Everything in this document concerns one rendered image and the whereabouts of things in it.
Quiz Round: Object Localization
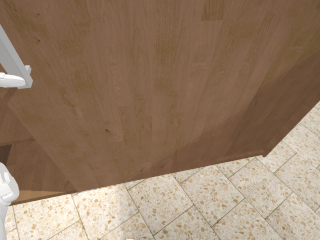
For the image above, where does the wardrobe door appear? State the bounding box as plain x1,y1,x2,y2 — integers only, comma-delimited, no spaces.
218,0,320,158
0,0,310,192

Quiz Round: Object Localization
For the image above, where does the robot left hand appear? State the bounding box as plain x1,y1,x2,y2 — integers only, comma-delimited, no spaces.
0,72,26,88

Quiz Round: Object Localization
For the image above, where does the robot left upper arm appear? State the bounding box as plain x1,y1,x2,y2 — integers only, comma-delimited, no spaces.
0,162,20,240

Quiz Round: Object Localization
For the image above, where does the handle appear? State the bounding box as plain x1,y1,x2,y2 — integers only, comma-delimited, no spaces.
0,24,33,89

